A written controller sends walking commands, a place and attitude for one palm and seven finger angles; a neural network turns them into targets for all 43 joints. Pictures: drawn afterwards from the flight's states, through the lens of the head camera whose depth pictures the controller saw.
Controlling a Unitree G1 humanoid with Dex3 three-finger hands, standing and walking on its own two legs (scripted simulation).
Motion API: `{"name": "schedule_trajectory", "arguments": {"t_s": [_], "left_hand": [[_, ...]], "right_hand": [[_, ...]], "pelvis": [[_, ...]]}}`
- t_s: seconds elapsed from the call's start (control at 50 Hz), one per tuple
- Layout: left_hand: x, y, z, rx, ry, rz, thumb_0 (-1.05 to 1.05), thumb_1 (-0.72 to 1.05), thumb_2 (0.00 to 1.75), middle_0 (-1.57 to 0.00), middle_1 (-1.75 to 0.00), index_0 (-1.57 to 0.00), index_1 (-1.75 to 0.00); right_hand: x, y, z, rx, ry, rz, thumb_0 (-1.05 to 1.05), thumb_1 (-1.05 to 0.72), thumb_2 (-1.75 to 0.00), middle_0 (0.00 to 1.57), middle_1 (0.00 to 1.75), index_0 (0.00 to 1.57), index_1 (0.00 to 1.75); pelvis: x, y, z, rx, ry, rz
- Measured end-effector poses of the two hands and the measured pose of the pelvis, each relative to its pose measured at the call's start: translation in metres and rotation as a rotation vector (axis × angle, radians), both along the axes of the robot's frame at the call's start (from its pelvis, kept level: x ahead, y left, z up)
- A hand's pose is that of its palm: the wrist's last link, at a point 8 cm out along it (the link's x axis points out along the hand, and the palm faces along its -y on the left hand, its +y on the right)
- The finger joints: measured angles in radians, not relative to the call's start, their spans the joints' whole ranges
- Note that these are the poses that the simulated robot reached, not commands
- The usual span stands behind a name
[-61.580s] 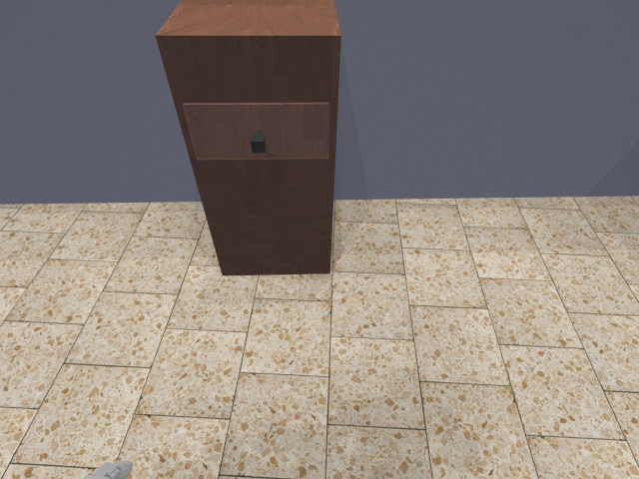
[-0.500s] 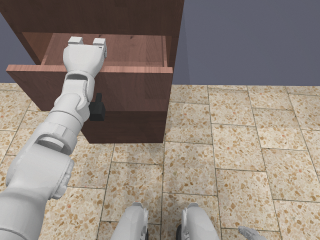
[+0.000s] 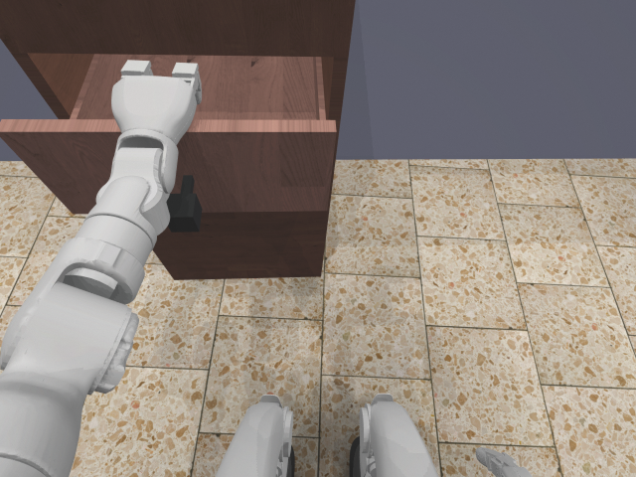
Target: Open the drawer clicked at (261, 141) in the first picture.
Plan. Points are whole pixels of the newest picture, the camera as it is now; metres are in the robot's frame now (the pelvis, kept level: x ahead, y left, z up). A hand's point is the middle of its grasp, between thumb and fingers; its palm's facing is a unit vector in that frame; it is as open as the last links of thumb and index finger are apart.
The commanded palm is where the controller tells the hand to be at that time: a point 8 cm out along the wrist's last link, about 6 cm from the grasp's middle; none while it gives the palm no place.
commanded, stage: lower the fingers behind the handle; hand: left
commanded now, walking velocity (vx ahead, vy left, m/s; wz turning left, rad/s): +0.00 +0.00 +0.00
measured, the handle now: (185, 201) +0.46 +0.18 +0.03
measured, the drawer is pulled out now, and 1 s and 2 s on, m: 0.13 0.13 0.13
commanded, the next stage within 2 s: lift the fingers back up to retry in 0.18 s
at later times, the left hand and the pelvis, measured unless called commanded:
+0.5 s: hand (167, 136) +0.52 +0.20 +0.08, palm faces +0.04 +0.06 -1.00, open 14.6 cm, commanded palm +0.49 +0.14 -0.01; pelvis +0.00 +0.00 +0.00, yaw +0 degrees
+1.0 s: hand (168, 138) +0.52 +0.20 +0.08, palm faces +0.00 +0.03 -1.00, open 14.5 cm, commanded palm +0.50 +0.15 +0.04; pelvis +0.02 +0.01 +0.03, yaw -2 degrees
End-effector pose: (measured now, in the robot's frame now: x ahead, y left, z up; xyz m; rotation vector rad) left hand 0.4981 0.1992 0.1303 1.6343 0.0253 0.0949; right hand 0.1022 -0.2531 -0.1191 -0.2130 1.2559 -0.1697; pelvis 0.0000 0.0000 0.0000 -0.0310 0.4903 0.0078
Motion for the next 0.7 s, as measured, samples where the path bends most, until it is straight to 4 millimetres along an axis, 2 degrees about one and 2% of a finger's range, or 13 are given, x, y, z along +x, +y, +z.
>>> {"name": "schedule_trajectory", "arguments": {"t_s": [0.48, 0.7], "left_hand": [[0.0, 0.0, 0.0, -0.007, 0.003, 0.006, -0.27, -0.61, 0.2, -0.32, -1.2, -0.32, -1.2], [0.0, 0.0, 0.0, -0.026, 0.019, 0.001, -0.3, -0.6, 0.21, -0.32, -1.2, -0.32, -1.2]], "right_hand": [[0.008, 0.004, 0.004, 0.001, -0.014, 0.01, 0.0, -0.9, -0.9, 0.2, 0.29, 0.2, 0.3], [-0.004, 0.006, 0.012, 0.008, 0.004, -0.018, 0.0, -0.9, -0.9, 0.2, 0.29, 0.2, 0.3]], "pelvis": [[0.0, 0.004, 0.001, -0.009, -0.003, 0.005], [0.003, 0.005, 0.009, -0.013, -0.016, -0.005]]}}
